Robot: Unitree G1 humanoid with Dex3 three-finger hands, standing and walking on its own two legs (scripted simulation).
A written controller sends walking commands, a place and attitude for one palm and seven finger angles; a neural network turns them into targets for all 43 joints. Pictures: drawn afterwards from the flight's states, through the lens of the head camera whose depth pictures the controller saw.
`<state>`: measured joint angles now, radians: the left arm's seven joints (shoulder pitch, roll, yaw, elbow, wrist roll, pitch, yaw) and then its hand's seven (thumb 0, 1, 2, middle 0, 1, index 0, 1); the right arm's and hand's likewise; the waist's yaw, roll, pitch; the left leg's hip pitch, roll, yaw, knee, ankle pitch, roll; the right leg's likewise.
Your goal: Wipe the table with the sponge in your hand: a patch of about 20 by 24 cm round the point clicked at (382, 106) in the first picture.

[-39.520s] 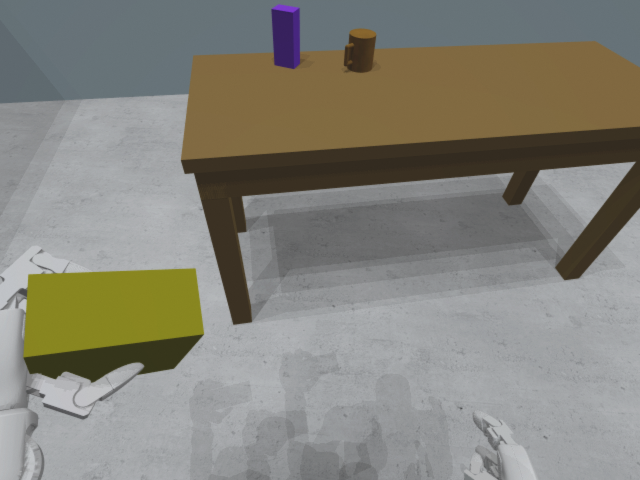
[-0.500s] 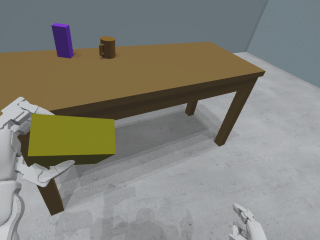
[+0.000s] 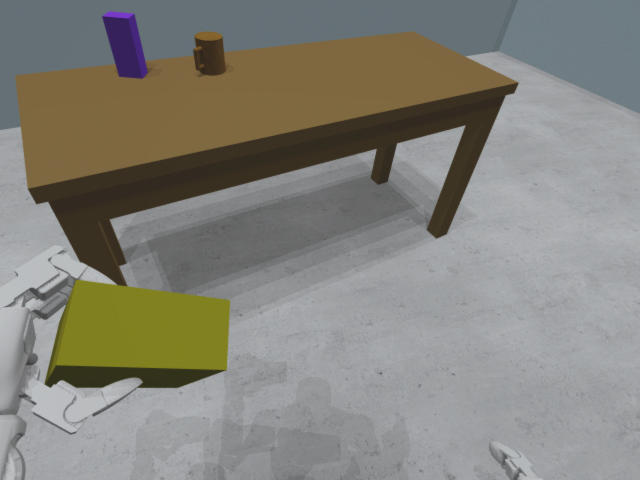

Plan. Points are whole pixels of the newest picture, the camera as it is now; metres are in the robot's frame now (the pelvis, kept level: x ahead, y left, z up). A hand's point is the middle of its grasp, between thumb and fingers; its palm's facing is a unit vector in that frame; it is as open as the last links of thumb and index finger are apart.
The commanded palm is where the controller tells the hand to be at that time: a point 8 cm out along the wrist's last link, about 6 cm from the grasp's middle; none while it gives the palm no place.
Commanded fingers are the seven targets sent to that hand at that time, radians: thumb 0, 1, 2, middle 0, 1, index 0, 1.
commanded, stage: stop stepping back and stand still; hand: left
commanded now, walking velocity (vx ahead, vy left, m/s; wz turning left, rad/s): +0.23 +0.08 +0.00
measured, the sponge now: (160, 345) +0.22 +0.18 +0.13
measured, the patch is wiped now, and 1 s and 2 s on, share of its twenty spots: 1.00 1.00 1.00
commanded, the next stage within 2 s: stand and wait in 1.28 s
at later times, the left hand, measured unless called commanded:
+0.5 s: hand (44, 414) +0.13 +0.22 +0.18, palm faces +0.35 -0.86 -0.37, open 10.5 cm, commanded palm +0.09 +0.27 +0.21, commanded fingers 0.00 0.10 1.30 -1.20 -1.60 -1.20 -1.60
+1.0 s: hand out of the picture +0.16 +0.28 +0.18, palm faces +0.43 -0.83 -0.36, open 10.5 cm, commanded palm +0.11 +0.32 +0.21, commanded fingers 0.00 0.10 1.30 -1.20 -1.60 -1.20 -1.60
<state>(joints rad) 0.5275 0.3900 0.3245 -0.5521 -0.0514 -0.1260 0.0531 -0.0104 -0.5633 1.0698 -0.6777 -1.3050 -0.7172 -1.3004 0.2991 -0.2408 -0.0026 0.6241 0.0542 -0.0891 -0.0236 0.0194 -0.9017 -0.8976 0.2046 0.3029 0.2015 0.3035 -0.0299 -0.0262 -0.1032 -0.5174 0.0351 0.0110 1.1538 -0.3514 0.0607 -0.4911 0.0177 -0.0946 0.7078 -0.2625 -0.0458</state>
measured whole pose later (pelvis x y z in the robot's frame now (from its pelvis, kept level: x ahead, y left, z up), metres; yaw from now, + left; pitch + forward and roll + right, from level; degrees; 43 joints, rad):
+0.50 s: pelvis -0.06 -0.01 +0.02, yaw +2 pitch +0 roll +0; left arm 0.55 0.35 0.31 -0.54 -0.07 -0.10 0.10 -0.01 -0.57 1.07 -0.68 -1.31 -0.72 -1.30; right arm 0.27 -0.20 0.01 0.67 0.03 -0.05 -0.05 0.02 -0.90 -0.90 0.21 0.30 0.20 0.30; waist -0.01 -0.01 -0.04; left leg -0.44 0.03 0.00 0.95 -0.36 0.03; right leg -0.35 0.01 -0.07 0.58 -0.24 -0.05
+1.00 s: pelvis -0.04 +0.03 +0.03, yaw +2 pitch +0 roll -1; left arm 0.52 0.36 0.31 -0.51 -0.05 -0.10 0.16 -0.01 -0.57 1.07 -0.68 -1.31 -0.72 -1.30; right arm 0.20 -0.20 0.02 0.62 0.02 -0.09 -0.07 0.02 -0.90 -0.90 0.20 0.30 0.20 0.30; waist 0.00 -0.01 -0.03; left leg -0.25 0.00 0.00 0.54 -0.30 0.02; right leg -0.25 0.00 -0.03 0.50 -0.24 0.01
